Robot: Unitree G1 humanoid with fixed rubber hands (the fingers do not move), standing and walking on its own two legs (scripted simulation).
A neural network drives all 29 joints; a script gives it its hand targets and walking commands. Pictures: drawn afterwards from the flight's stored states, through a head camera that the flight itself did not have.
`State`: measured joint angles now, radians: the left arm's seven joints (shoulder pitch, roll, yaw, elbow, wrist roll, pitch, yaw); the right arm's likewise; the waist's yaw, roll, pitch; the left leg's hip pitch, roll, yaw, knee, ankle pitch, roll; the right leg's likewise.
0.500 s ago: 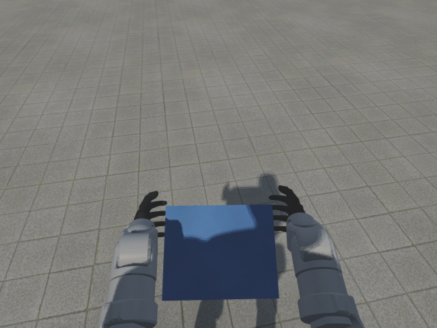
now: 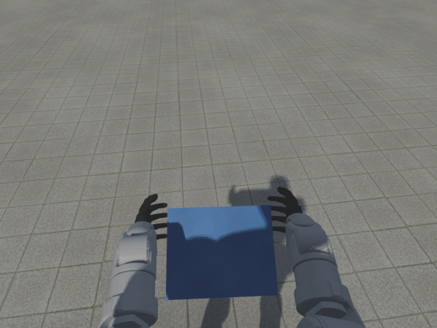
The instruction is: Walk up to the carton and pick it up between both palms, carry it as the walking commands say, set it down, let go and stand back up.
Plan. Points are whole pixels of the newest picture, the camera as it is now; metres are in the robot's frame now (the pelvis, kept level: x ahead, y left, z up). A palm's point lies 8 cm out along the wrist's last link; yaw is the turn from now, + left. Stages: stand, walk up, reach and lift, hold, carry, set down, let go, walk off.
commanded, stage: set down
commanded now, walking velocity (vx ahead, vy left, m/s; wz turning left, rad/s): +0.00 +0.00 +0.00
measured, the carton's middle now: (219, 248) +0.30 +0.02 -0.08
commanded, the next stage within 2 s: none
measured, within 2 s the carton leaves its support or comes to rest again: neither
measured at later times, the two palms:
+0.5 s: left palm (153, 249) +0.29 +0.17 -0.07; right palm (282, 245) +0.30 -0.12 -0.07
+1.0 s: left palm (160, 253) +0.33 +0.17 -0.17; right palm (272, 251) +0.34 -0.12 -0.17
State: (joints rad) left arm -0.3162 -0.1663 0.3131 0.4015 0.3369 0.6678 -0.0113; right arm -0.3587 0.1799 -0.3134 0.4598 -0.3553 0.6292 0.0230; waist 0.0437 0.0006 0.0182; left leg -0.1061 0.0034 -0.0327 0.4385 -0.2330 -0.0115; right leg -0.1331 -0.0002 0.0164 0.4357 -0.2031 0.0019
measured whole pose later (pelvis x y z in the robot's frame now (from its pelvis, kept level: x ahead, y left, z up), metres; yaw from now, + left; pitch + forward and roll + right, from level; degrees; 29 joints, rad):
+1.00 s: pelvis -0.06 +0.00 -0.11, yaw -1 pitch +31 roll +1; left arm -0.64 -0.14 0.48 0.50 0.32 0.32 -0.02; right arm -0.64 0.22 -0.46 0.50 -0.33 0.29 -0.10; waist 0.06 -0.04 -0.13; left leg -1.30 0.00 -0.01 1.13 -0.37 -0.02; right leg -1.34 0.02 0.04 1.11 -0.32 0.01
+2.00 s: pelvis -0.09 +0.00 -0.27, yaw -1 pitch +44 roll +0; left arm -0.94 0.02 0.41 0.68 0.19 0.31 0.06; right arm -0.95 0.13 -0.45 0.65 -0.23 0.28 -0.22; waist 0.05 -0.05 -0.18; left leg -1.97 -0.01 -0.02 1.71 -0.51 -0.02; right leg -2.00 0.04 0.05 1.67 -0.45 0.03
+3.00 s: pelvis -0.10 +0.01 -0.38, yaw -2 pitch +44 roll -2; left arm -1.30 0.24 0.23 0.91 0.05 0.24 0.08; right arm -1.24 -0.03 -0.43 0.80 -0.07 0.20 -0.21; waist 0.01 -0.06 0.13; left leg -2.29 -0.05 -0.03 2.09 -0.56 -0.01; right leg -2.30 0.05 0.05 2.03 -0.50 0.07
